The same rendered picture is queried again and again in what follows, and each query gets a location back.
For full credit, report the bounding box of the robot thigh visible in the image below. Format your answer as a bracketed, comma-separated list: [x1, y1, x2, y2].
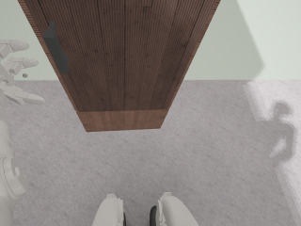
[91, 197, 124, 226]
[156, 196, 198, 226]

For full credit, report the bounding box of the handle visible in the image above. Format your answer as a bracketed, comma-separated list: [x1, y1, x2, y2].
[43, 21, 70, 73]

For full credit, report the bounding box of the left robot forearm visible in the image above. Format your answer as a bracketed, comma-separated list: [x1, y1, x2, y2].
[0, 97, 15, 159]

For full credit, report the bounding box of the left robot thigh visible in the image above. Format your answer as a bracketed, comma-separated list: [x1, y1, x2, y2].
[91, 197, 124, 226]

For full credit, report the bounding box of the left robot hand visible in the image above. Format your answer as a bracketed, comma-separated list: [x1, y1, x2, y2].
[0, 39, 46, 105]

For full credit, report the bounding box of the cupboard door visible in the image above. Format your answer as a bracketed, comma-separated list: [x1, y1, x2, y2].
[24, 0, 216, 112]

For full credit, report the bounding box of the right robot thigh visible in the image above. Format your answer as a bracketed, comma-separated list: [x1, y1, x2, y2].
[156, 196, 198, 226]

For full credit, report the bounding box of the left robot upper arm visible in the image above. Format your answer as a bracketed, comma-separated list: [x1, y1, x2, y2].
[0, 157, 28, 226]

